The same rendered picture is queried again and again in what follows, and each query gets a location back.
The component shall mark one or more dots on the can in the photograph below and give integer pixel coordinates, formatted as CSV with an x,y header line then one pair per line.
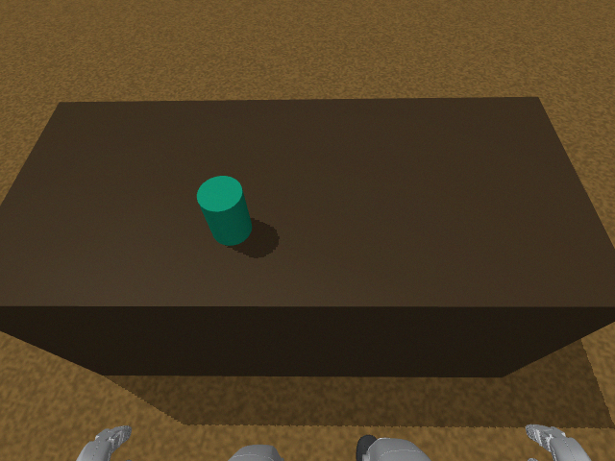
x,y
224,207

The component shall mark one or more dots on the left robot hand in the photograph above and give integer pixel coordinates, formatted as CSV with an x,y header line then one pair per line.
x,y
105,443

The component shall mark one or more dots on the right robot hand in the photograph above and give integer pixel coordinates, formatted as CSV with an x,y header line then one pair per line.
x,y
554,440

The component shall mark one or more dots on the right robot foot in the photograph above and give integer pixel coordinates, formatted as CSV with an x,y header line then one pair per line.
x,y
363,445

